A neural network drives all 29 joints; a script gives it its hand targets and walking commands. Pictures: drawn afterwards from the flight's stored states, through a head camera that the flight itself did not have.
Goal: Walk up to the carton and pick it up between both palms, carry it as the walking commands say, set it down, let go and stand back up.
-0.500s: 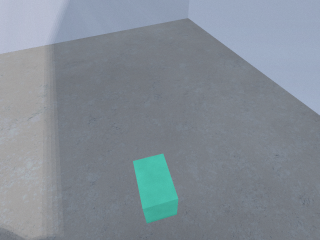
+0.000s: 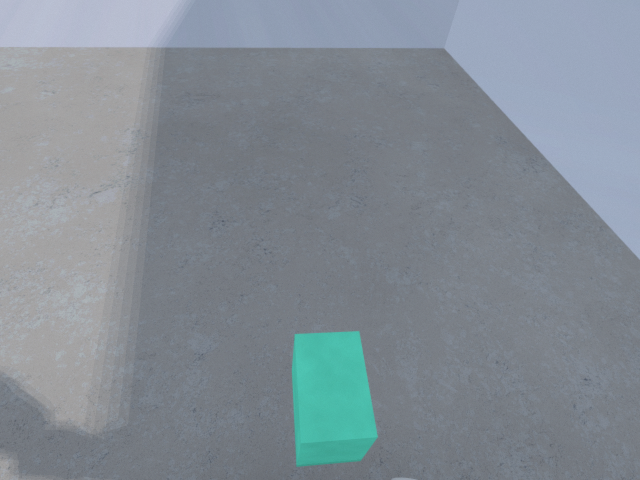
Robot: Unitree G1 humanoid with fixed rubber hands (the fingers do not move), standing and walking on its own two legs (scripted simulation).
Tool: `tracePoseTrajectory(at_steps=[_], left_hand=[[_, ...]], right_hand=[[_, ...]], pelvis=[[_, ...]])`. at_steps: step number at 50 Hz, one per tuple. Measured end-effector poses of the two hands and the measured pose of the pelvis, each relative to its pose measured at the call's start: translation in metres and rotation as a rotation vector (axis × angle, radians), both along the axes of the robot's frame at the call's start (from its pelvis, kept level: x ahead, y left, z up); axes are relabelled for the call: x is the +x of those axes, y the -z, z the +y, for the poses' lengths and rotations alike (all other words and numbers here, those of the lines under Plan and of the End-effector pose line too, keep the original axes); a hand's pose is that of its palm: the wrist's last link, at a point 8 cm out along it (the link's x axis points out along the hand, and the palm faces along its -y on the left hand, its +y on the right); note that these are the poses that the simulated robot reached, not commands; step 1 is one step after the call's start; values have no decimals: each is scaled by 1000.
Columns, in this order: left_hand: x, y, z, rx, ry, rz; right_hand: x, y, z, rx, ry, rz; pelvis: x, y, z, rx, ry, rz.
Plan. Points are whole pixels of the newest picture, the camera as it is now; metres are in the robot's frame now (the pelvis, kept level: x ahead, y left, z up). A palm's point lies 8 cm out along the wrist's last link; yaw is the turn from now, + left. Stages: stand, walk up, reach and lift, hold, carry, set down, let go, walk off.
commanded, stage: walk up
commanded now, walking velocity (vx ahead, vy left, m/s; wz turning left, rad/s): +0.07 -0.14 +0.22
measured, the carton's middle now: (328, 398) +0.45 -0.06 -0.66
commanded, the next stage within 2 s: stand in 1.06 s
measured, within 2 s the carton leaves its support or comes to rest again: neither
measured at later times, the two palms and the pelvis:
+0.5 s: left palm out of the picture +0.04 +0.21 -0.15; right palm out of the picture +0.07 -0.28 -0.15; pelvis -0.01 -0.05 -0.02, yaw +5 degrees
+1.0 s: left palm out of the picture +0.03 +0.17 -0.13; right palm out of the picture +0.04 -0.31 -0.15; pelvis -0.03 -0.08 -0.01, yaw +4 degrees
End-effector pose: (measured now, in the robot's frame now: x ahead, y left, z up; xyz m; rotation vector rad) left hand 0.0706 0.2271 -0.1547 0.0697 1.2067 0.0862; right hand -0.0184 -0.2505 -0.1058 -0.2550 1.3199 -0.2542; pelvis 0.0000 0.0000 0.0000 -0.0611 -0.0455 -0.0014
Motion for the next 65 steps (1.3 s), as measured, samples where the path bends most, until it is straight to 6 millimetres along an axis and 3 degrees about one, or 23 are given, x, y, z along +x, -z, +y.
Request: tracePoseTrajectory(at_steps=[6,10,16,21,25,32,38,45,56,65], left_hand=[[13,-4,-17,36,1,14],[18,-4,-26,114,-8,-11],[0,-20,-23,194,-65,-5],[-13,-15,-21,183,-90,-6],[-26,-1,-20,144,-111,3],[-33,-10,-36,97,-106,2],[-37,-15,-52,126,-92,-19],[-40,-27,-54,161,-94,-47],[-45,-27,-57,155,-95,-63],[-47,-22,-59,135,-96,-59]], right_hand=[[18,10,-19,28,-10,8],[30,36,-35,77,-30,16],[70,55,-41,128,-105,-37],[90,53,-37,122,-142,-89],[87,47,-34,94,-157,-105],[91,23,-46,68,-161,-133],[90,34,-57,102,-150,-147],[72,42,-59,138,-137,-134],[50,42,-63,134,-127,-108],[49,37,-66,114,-127,-105]], pelvis=[[9,2,-22,30,0,37],[13,16,-43,74,-11,61],[8,17,-53,58,-58,52],[0,20,-52,43,-80,44],[-8,24,-47,27,-95,17],[-11,9,-55,45,-93,37],[-17,11,-70,66,-79,47],[-23,9,-77,74,-79,40],[-30,9,-78,76,-79,31],[-30,9,-78,75,-79,32]])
